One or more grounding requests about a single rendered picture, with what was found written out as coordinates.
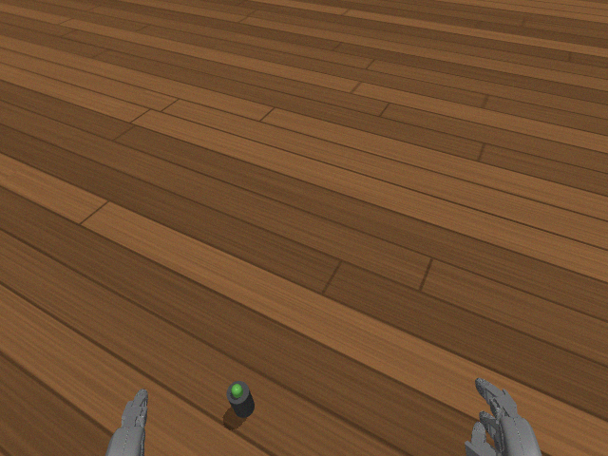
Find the right robot hand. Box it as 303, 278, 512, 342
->
465, 378, 542, 456

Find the left robot hand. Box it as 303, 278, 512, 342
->
105, 389, 148, 456

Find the bottle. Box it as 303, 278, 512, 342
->
226, 381, 255, 418

